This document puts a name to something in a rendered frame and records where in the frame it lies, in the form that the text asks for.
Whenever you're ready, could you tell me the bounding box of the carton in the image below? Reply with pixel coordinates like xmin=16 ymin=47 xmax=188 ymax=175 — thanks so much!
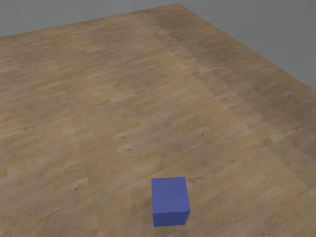
xmin=151 ymin=177 xmax=191 ymax=227

